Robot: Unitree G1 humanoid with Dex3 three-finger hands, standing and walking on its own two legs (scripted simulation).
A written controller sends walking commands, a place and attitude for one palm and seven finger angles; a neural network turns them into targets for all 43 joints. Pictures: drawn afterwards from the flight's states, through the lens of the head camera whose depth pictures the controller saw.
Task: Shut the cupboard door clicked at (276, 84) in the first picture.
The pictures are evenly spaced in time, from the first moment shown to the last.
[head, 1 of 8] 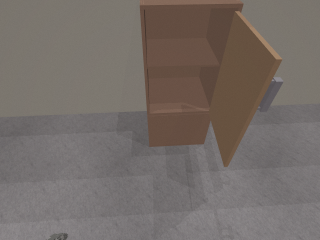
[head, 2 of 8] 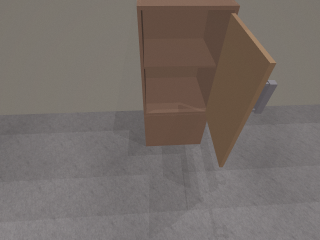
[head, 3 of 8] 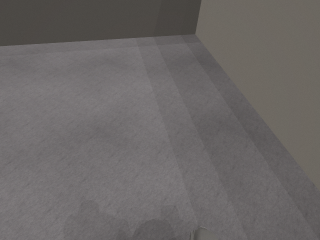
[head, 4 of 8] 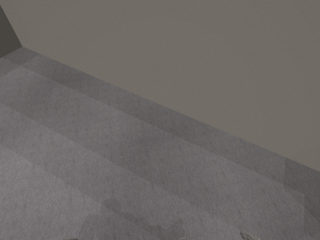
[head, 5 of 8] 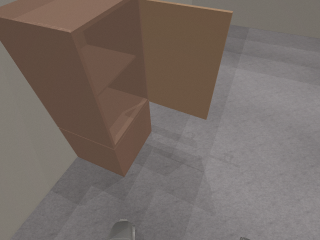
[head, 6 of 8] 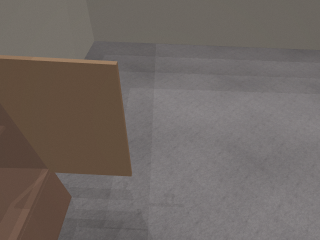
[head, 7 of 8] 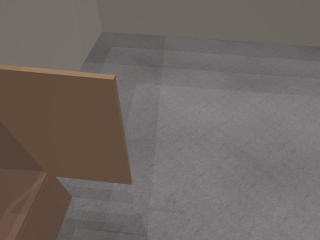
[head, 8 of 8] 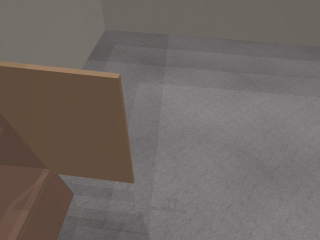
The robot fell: no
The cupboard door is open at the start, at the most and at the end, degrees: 88 88 88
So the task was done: no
